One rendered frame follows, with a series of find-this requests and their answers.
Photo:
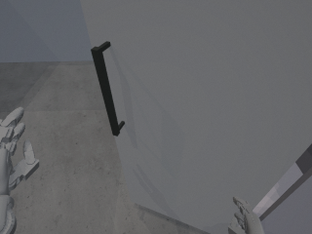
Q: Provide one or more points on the fridge door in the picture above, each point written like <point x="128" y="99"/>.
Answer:
<point x="216" y="96"/>

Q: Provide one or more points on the left robot hand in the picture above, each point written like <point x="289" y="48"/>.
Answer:
<point x="10" y="133"/>

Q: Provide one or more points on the robot left forearm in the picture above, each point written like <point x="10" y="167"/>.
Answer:
<point x="8" y="221"/>

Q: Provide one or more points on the right robot hand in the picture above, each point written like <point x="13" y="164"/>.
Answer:
<point x="249" y="221"/>

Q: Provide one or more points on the handle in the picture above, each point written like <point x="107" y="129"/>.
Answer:
<point x="97" y="53"/>

